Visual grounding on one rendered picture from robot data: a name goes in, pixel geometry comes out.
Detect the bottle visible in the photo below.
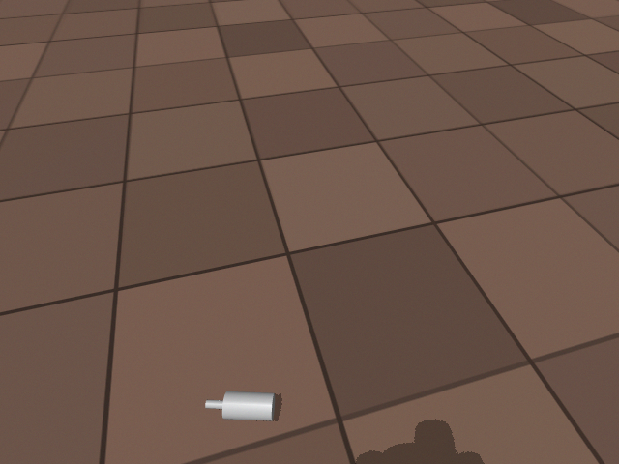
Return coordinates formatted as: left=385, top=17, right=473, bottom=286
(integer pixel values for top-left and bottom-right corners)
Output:
left=205, top=391, right=275, bottom=421

